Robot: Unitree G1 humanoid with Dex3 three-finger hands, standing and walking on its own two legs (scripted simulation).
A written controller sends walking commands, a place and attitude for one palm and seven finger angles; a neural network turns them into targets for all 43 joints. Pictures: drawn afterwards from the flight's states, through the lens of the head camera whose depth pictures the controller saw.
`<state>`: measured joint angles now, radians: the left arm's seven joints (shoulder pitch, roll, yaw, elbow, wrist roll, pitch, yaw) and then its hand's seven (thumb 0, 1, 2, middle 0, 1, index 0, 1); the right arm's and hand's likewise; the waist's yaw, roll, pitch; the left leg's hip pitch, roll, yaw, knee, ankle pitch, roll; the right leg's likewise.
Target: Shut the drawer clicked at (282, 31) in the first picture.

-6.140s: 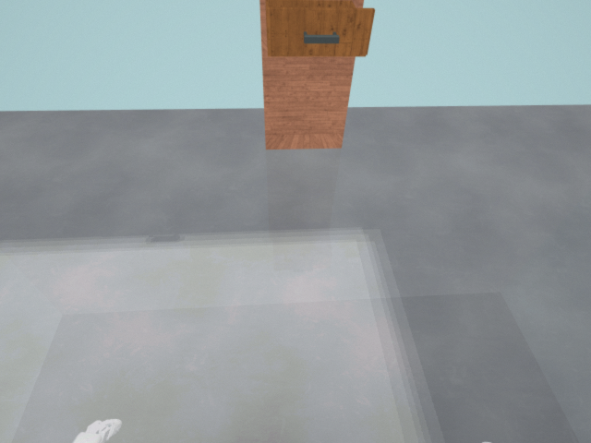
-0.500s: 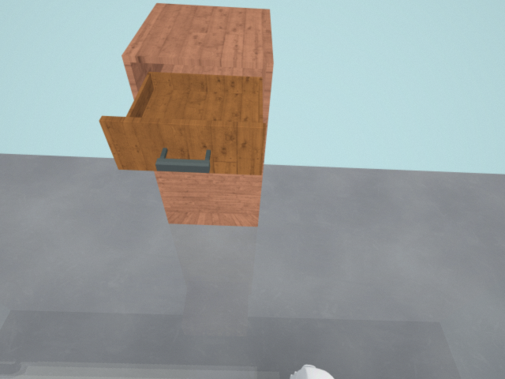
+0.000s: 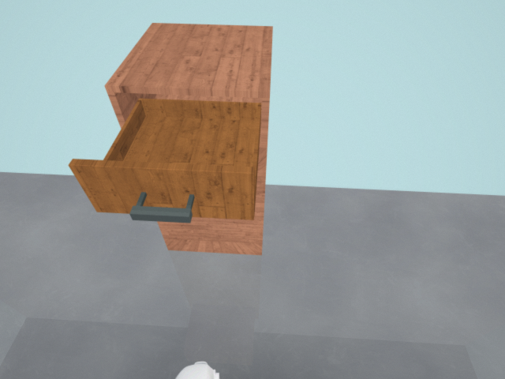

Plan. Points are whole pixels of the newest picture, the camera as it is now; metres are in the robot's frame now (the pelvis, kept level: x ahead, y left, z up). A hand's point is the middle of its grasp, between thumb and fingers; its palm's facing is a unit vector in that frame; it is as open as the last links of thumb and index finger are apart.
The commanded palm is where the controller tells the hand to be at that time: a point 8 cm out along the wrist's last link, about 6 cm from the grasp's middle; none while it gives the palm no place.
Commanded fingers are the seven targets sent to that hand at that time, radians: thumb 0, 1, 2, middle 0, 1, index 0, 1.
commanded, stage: take the last steps up to it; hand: left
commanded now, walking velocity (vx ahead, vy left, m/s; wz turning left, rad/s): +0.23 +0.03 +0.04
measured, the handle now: (164, 206) +0.46 +0.23 -0.05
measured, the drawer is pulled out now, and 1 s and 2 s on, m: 0.28 0.28 0.28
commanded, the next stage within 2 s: come to a stop and stand still in 0.24 s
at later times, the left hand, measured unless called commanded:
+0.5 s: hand (143, 371) +0.17 +0.22 -0.18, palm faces +0.03 -0.98 -0.21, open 7.3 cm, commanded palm none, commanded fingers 0.00 0.90 0.90 -0.20 -0.30 -0.20 -0.30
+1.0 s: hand out of the picture +0.13 +0.25 -0.19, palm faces +0.07 -0.98 -0.20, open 7.4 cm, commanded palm none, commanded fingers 0.00 0.90 0.90 -0.20 -0.30 -0.20 -0.30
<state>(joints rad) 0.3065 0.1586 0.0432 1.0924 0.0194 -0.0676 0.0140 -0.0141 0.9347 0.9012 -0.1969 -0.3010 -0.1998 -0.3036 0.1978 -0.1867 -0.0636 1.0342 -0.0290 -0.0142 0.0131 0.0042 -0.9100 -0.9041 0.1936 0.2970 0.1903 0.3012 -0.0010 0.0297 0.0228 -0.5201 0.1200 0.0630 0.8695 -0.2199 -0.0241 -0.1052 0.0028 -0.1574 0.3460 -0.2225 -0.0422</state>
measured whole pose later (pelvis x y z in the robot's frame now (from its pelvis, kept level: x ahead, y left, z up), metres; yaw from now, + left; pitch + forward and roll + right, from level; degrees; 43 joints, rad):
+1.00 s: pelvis +0.08 +0.06 -0.01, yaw +0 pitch -2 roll +0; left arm 0.19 0.19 0.06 1.06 0.02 0.06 0.03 0.00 0.91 0.90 -0.20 -0.30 -0.20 -0.30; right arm 0.26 -0.15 -0.04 1.05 -0.03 0.01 -0.03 0.00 -0.91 -0.90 0.20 0.30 0.19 0.30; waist 0.00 -0.04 0.02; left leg -0.18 0.01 0.05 0.50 -0.29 0.01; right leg -0.39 -0.05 -0.01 0.69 -0.32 0.01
